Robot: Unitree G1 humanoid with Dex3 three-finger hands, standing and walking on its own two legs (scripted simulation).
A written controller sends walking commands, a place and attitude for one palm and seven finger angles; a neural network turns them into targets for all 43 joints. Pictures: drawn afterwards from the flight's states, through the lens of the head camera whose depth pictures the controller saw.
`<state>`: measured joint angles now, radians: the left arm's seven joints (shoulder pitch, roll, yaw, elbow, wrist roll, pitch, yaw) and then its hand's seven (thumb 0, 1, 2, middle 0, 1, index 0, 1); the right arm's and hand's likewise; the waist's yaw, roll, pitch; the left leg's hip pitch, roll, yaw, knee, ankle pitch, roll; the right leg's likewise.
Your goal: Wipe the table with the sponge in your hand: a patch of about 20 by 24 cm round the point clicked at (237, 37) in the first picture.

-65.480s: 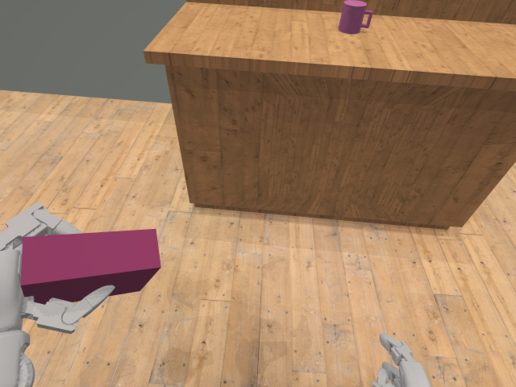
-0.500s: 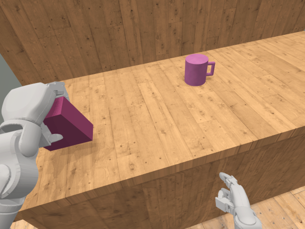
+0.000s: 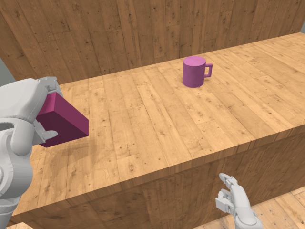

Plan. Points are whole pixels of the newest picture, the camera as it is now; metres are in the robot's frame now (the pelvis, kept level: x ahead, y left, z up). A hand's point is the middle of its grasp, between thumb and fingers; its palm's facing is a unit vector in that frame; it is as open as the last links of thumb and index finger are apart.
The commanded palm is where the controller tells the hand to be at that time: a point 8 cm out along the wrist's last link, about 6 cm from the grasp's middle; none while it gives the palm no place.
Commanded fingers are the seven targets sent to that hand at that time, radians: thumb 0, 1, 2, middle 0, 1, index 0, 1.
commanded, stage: move the sponge above the wiping area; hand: left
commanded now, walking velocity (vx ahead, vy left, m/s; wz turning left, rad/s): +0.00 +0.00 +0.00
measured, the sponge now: (56, 126) +0.25 +0.28 +0.19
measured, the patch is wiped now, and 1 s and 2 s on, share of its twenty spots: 0.10 0.10 0.10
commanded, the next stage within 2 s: none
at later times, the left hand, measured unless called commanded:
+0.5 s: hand (57, 115) +0.24 +0.25 +0.24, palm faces +0.33 -0.10 -0.94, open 9.3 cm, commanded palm +0.18 +0.25 +0.29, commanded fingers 0.00 0.10 1.30 -1.20 -1.60 -1.20 -1.60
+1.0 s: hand (60, 124) +0.24 +0.26 +0.21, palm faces +0.25 -0.09 -0.96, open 9.3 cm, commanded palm +0.19 +0.25 +0.28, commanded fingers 0.00 0.10 1.30 -1.20 -1.60 -1.20 -1.60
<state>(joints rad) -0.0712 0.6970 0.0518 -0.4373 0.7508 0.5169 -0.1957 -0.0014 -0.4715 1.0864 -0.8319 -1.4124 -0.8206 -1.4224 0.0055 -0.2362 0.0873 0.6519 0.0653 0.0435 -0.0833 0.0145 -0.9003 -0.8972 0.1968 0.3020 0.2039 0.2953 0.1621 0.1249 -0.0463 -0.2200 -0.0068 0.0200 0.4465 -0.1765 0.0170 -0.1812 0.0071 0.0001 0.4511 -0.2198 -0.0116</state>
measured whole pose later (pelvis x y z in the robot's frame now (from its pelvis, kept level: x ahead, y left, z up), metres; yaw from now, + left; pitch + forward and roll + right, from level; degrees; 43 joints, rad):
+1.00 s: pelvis +0.00 -0.02 +0.00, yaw +0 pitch -3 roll +0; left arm -0.02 0.62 -0.01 -0.41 0.78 0.54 -0.17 0.00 -0.47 1.09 -0.83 -1.42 -0.82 -1.43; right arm 0.02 -0.24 0.08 0.63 0.07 0.04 -0.08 0.01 -0.90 -0.90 0.20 0.30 0.21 0.30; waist 0.15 0.13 -0.05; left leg -0.20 0.01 0.01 0.44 -0.18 0.00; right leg -0.17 0.03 -0.01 0.45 -0.22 -0.03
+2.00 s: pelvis +0.01 -0.02 +0.00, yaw +0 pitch -3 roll +0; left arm 0.05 0.61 -0.02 -0.46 0.78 0.55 -0.14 0.00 -0.47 1.09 -0.83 -1.42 -0.82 -1.43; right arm 0.02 -0.25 0.08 0.62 0.07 0.07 -0.07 0.01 -0.90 -0.90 0.20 0.30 0.21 0.30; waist 0.15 0.13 -0.06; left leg -0.19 0.02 0.01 0.44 -0.19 -0.01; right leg -0.16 0.03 0.00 0.45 -0.24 -0.04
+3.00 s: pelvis +0.00 -0.01 +0.00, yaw +0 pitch -3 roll +0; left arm 0.06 0.60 0.01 -0.50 0.75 0.55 -0.15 0.00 -0.47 1.09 -0.83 -1.42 -0.82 -1.43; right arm 0.03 -0.25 0.08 0.61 0.07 0.06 -0.07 0.01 -0.90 -0.90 0.20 0.30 0.19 0.29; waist 0.15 0.13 -0.05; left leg -0.20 0.01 0.02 0.44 -0.18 0.01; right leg -0.17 0.02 0.01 0.44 -0.22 -0.02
